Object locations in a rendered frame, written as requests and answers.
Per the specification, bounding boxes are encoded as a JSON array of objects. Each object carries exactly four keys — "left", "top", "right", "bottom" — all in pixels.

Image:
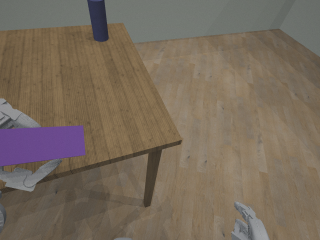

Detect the table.
[{"left": 0, "top": 23, "right": 182, "bottom": 208}]

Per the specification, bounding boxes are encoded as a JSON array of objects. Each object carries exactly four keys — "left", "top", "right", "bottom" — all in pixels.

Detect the sponge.
[{"left": 0, "top": 125, "right": 86, "bottom": 167}]

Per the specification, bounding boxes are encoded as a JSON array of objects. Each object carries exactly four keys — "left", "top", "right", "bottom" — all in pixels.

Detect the robot left hand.
[{"left": 0, "top": 98, "right": 62, "bottom": 192}]

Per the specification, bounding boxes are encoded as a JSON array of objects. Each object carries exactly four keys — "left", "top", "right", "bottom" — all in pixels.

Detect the robot right hand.
[{"left": 231, "top": 201, "right": 270, "bottom": 240}]

